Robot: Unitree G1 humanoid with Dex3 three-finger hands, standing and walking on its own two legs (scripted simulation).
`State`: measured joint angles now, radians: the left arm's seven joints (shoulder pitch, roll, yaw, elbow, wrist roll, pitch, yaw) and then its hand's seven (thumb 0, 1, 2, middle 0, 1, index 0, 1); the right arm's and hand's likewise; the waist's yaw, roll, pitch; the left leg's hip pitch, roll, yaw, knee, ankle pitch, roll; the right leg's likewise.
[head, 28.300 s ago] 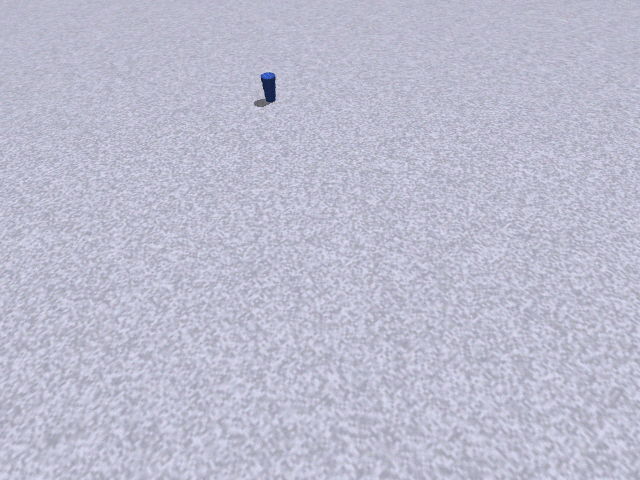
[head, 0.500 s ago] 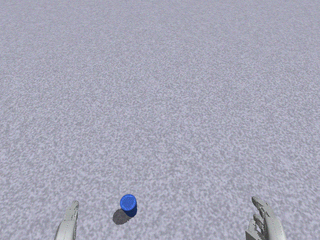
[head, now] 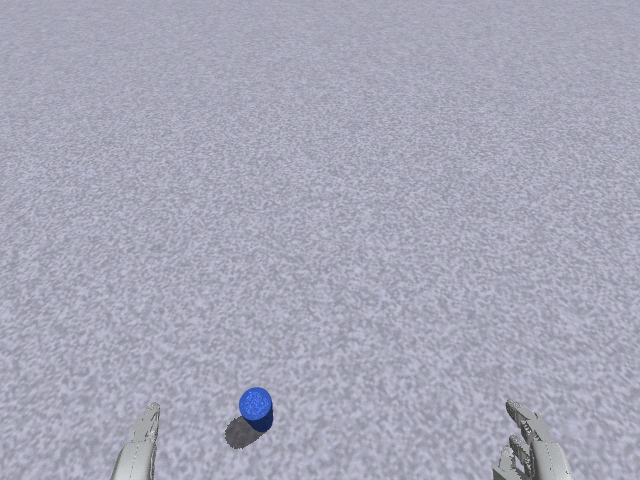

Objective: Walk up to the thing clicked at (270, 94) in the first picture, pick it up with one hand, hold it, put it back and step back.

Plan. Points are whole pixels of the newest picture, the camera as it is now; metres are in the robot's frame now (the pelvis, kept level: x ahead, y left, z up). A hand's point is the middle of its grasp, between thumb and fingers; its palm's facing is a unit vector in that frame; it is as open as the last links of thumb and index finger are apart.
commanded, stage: home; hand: left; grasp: from the side
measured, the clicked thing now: (259, 413) +0.43 +0.20 -0.65
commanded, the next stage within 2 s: stand in 0.86 s
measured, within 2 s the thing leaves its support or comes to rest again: neither
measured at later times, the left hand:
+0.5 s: hand out of the picture +0.17 +0.19 -0.06, palm faces +0.09 -0.96 -0.28, open 17.4 cm
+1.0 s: hand (178, 478) +0.17 +0.19 -0.06, palm faces +0.09 -0.96 -0.27, open 17.5 cm
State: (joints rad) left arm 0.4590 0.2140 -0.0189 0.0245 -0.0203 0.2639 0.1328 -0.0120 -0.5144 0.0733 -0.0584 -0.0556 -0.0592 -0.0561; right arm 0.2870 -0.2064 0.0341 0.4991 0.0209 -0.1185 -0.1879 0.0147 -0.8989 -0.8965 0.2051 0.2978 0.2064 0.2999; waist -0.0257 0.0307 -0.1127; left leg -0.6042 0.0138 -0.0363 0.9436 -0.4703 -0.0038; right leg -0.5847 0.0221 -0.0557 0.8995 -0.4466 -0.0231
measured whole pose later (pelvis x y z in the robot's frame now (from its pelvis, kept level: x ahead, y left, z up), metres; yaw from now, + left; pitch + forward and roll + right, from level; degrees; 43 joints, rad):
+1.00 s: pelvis +0.00 +0.01 +0.00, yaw +0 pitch +7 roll -2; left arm 0.46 0.22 -0.02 0.02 -0.02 0.25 0.13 -0.01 -0.54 0.06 -0.06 -0.05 -0.06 -0.05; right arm 0.29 -0.20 0.04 0.51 0.02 -0.13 -0.18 0.01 -0.90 -0.90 0.21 0.30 0.21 0.30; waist -0.02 0.03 -0.11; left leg -0.60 0.01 -0.03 0.94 -0.47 0.01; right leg -0.57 0.02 -0.05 0.89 -0.44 -0.01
